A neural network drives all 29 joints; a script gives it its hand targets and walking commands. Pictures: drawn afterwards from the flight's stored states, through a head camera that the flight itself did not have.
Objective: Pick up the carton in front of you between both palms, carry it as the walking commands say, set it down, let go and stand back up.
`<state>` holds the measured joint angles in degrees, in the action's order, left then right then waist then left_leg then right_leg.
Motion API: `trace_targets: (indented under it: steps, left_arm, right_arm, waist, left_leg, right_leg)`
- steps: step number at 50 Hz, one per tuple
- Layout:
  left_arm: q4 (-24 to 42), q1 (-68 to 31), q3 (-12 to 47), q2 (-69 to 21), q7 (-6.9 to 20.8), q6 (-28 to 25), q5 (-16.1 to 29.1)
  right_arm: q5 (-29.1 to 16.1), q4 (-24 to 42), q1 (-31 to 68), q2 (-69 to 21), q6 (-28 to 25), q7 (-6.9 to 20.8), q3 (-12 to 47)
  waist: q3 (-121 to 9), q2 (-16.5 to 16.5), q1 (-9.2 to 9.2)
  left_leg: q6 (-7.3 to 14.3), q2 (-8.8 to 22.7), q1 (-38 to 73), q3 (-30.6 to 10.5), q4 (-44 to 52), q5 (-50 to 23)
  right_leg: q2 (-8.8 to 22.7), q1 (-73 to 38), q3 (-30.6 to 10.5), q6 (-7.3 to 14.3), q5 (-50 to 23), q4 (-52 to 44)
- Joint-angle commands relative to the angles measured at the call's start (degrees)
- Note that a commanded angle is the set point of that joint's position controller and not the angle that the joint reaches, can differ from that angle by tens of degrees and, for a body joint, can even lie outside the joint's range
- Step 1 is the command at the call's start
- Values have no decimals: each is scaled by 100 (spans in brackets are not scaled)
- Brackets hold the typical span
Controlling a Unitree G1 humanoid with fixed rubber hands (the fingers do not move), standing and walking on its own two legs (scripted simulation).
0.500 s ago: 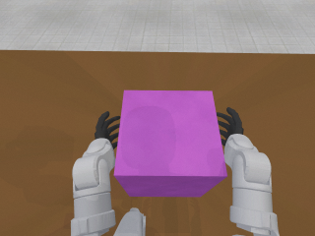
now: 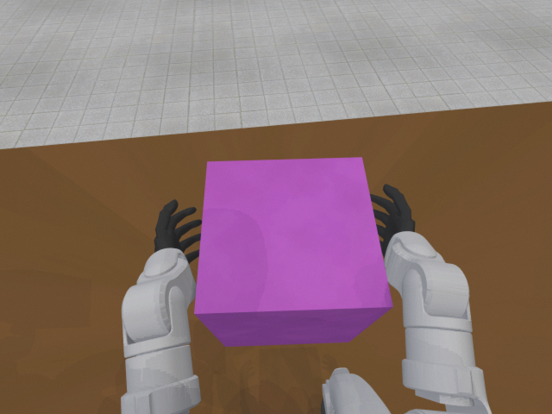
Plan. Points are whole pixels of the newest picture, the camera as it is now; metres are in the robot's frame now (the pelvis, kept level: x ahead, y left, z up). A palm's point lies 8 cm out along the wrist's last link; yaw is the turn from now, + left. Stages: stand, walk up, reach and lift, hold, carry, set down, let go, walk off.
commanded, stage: carry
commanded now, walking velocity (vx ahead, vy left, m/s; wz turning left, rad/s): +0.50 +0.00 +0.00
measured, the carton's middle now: (286, 262) +0.33 -0.02 +0.01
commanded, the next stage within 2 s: none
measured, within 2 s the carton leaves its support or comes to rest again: neither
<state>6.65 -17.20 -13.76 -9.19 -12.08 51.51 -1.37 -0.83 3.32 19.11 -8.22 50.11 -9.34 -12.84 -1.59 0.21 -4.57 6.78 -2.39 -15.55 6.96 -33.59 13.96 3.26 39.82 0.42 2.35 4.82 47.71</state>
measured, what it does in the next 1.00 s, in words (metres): goes down: right foot 0.05 m lower, then left foot 0.04 m lower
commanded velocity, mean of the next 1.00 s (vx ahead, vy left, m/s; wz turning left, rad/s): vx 0.50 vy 0.00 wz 0.00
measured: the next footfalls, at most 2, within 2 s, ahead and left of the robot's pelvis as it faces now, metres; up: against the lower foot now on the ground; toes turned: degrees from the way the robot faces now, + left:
right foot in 0.16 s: +0.26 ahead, -0.10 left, -0.05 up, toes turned -3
left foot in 0.62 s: +0.51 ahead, +0.07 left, -0.09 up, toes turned +4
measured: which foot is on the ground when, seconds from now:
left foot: down 0.00-0.18, up 0.20-0.60, down 0.62-1.00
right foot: up 0.00-0.14, down 0.16-0.62, up 0.64-1.00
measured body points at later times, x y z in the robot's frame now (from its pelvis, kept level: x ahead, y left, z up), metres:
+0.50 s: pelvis +0.29 -0.03 -0.05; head +0.33 -0.03 +0.40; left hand +0.61 +0.15 +0.01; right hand +0.63 -0.17 +0.01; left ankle +0.39 +0.11 -0.75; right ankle +0.23 -0.09 -0.77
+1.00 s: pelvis +0.57 +0.00 -0.09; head +0.59 +0.01 +0.36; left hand +0.91 +0.15 -0.01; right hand +0.90 -0.17 -0.01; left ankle +0.48 +0.07 -0.81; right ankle +0.70 -0.13 -0.79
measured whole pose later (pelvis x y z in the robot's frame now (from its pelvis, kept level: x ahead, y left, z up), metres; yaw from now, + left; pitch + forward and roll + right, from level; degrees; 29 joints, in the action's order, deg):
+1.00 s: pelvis +0.57 +0.00 -0.09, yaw +0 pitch +5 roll +0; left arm 7.4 -17.6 -13.5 -9.0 -12.6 52.1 -1.4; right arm -0.5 3.3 19.6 -8.1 50.2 -9.7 -12.9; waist -3.5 -0.2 -4.3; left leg 5.0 -2.0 -12.8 5.3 -32.4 15.6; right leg 2.5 38.2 1.3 2.1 1.4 42.5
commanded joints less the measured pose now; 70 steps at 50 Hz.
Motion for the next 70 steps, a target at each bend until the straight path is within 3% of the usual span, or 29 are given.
trace_targets:
  steps: [1, 3, 5, 6, 7, 8, 9, 12, 15, 20, 25, 28, 29, 30, 31, 32, 33, 36, 45, 50, 53, 54, 55, 56, 57, 59, 61, 63, 70]
  left_arm:
    - [332, -2879, 3205, -3424, -48, -123, 452]
    - [161, -2699, 3065, -3210, -61, -25, 360]
    - [-32, -2491, 2900, -3081, -61, 86, 246]
    - [-82, -2470, 2814, -3010, -62, 138, 206]
    - [-148, -2449, 2752, -2891, -89, 175, 185]
    - [-130, -2504, 2841, -2951, -121, 208, 328]
    - [-77, -2698, 2911, -3117, -128, 214, 472]
    - [443, -3693, 3537, -4167, 77, 6, 1104]
    - [468, -4007, 3866, -4399, 231, -174, 1291]
    - [382, -3353, 3861, -4185, 228, -330, 1207]
    - [384, -2944, 3794, -3804, 89, -283, 972]
    - [329, -2954, 3775, -3652, 16, -165, 928]
    - [270, -2931, 3743, -3599, -6, -106, 896]
    - [274, -2963, 3692, -3534, -22, -20, 894]
    - [232, -2898, 3649, -3478, -49, 59, 879]
    - [150, -2840, 3501, -3416, -90, 124, 840]
    - [323, -3000, 3468, -3630, -94, 89, 948]
    - [308, -3371, 3296, -4033, -42, 9, 879]
    - [357, -3187, 3314, -3805, -30, -169, 486]
    - [93, -2723, 3078, -3332, -55, -7, 341]
    - [-230, -2471, 2867, -3190, -20, 116, 217]
    - [-263, -2489, 2790, -3154, -6, 148, 185]
    - [-352, -2442, 2704, -3055, -16, 165, 155]
    - [-373, -2495, 2767, -3084, -49, 175, 241]
    - [-378, -2622, 2839, -3215, -68, 161, 387]
    - [-22, -3246, 3243, -4028, 66, 8, 723]
    - [243, -3860, 3602, -4515, 218, -163, 1060]
    - [263, -4011, 3827, -4620, 306, -301, 1191]
    - [144, -3028, 3793, -4187, 223, -497, 1015]
  right_arm:
    - [-760, 499, 2576, -3728, 8, -118, 3501]
    - [-665, 333, 2481, -3571, 89, -179, 3457]
    - [-623, 193, 2526, -3553, 205, -208, 3446]
    - [-629, 137, 2612, -3542, 270, -210, 3414]
    - [-679, 84, 2753, -3604, 341, -212, 3360]
    - [-684, 51, 2687, -3637, 377, -222, 3276]
    - [-682, 37, 2781, -3699, 398, -245, 3188]
    - [-625, 406, 3266, -4264, 235, -190, 3075]
    - [-259, 64, 2847, -4309, 51, -172, 2963]
    - [-225, 413, 2699, -4067, -151, -190, 3200]
    - [-283, 526, 2465, -3641, -103, -191, 3175]
    - [-240, 380, 2177, -3377, 20, -204, 3005]
    - [-203, 298, 2129, -3255, 72, -219, 2924]
    - [-141, 172, 2007, -3059, 118, -264, 2798]
    - [-92, 112, 1949, -2951, 161, -332, 2685]
    - [-160, 116, 2008, -2965, 200, -373, 2691]
    - [-363, 405, 2288, -3289, 203, -333, 2891]
    - [-850, 867, 3237, -4045, 110, -109, 3382]
    - [-928, 636, 3086, -4008, -42, 2, 3595]
    - [-654, 283, 2545, -3641, 95, -163, 3433]
    - [-532, 55, 2558, -3652, 229, -202, 3431]
    - [-526, 9, 2617, -3669, 275, -201, 3405]
    - [-571, -23, 2785, -3715, 327, -199, 3364]
    - [-590, -87, 2735, -3824, 355, -198, 3307]
    - [-572, -149, 2835, -3846, 366, -220, 3227]
    - [-550, 112, 3163, -4315, 243, -186, 3183]
    - [-464, 111, 3249, -4649, 86, -119, 3145]
    - [-264, -70, 2962, -4632, -54, -110, 3088]
    - [-217, 259, 2531, -4129, -328, -174, 3271]
  waist:
    - [-1711, 507, -229]
    - [-1672, 522, -114]
    - [-1928, 283, 364]
    - [-2177, -179, 609]
    - [-2528, -1207, 844]
    - [-3054, -1642, 816]
    - [-2970, -1240, 815]
    - [-2228, -137, 817]
    - [-2171, -346, 636]
    - [-2221, -782, 798]
    - [-1888, -585, 1057]
    - [-2034, -226, 636]
    - [-2220, 150, 402]
    - [-2470, 1086, 222]
    - [-2994, 1660, 85]
    - [-2995, 1554, 60]
    - [-2904, 860, -18]
    - [-2221, 163, 172]
    - [-1905, 653, 13]
    - [-1584, 486, -167]
    - [-1813, 272, 305]
    - [-2089, -95, 546]
    - [-2381, -983, 788]
    - [-2926, -1792, 786]
    - [-2922, -1539, 804]
    - [-2466, -466, 844]
    - [-2188, -76, 666]
    - [-2198, -397, 601]
    - [-2138, -609, 864]
  left_leg:
    - [295, 910, 1746, -931, 206, -3230]
    - [193, 897, 1627, -825, -416, -3176]
    - [-100, 716, 931, -462, -1685, -2915]
    - [-305, 552, -73, -339, -2586, -1666]
    - [-494, 60, -1978, -431, -4102, 1197]
    - [-476, -21, -2947, -850, -4997, 2519]
    - [-348, 124, -3285, -1059, -5131, 2160]
    - [-398, 445, -2895, -891, -4007, 1439]
    - [-397, 469, -2308, -681, -2999, 983]
    - [-339, 447, -2273, -539, -1593, -497]
    - [-329, 142, -1958, -131, 251, -1558]
    - [-255, 55, 87, 55, 1327, -2453]
    - [-113, 649, 1247, -329, 889, -3306]
    - [425, 1801, 2543, -1696, 104, -5373]
    - [1020, 2463, 3462, -3220, 24, -5134]
    - [1217, 2573, 3481, -3935, 228, -3718]
    - [1205, 2430, 3329, -3801, 518, -2614]
    - [736, 1911, 1586, -2808, 911, -2046]
    - [506, 1391, 1607, -1493, 811, -3253]
    - [298, 1038, 1571, -1058, 235, -2776]
    - [-104, 788, 1008, -630, -1359, -2886]
    - [-275, 615, 304, -448, -2186, -1956]
    - [-490, 217, -1382, -393, -3578, 223]
    - [-567, -80, -2685, -762, -4682, 2508]
    - [-425, 39, -3196, -1047, -5025, 2282]
    - [-420, 334, -3118, -900, -4451, 1669]
    - [-432, 472, -2503, -851, -3646, 1220]
    - [-417, 492, -2307, -712, -3209, 948]
    - [-338, 487, -2694, -551, -1522, -839]
  right_leg:
    - [-506, -567, 723, 96, -1389, -1817]
    - [-573, -1191, 788, 229, -1584, -2363]
    - [-422, -2725, 835, 376, -1880, -2624]
    - [264, -3904, 171, 521, -3272, -2111]
    - [1532, -5410, -1610, 1236, -5228, -1233]
    - [2155, -6052, -2835, 1742, -4247, -1254]
    - [2128, -5675, -3200, 1793, -2421, -1582]
    - [1455, -3879, -2548, 1485, -511, -2213]
    - [1216, -3208, -1795, 1268, -586, -2416]
    - [904, -3803, -916, 1043, -2501, -2127]
    - [440, -4325, -377, 789, -2377, -1606]
    - [158, -3460, 33, 449, -1864, -227]
    - [36, -2525, 152, 237, -852, 555]
    - [-323, -1003, 266, 12, 1428, 1648]
    - [-763, 124, 60, -44, 3107, 2713]
    - [-621, 826, -206, 140, 3192, 3135]
    - [-562, 1102, -246, 107, 2954, 3122]
    - [-145, 387, -177, -13, 2045, 2088]
    - [-119, 178, 181, -56, -257, -151]
    - [-423, -726, 612, 128, -1401, -1957]
    - [-459, -2424, 775, 341, -1662, -2593]
    - [-12, -3464, 429, 380, -2575, -2242]
    - [1147, -4904, -1026, 882, -4726, -1337]
    - [2036, -5905, -2629, 1509, -4523, -1227]
    - [2107, -5754, -3200, 1624, -2843, -1511]
    - [1620, -4525, -2868, 1410, -408, -2107]
    - [1320, -3498, -2243, 1193, -260, -2359]
    - [1254, -3233, -1900, 1188, -181, -2507]
    - [883, -4264, -928, 899, -2906, -2074]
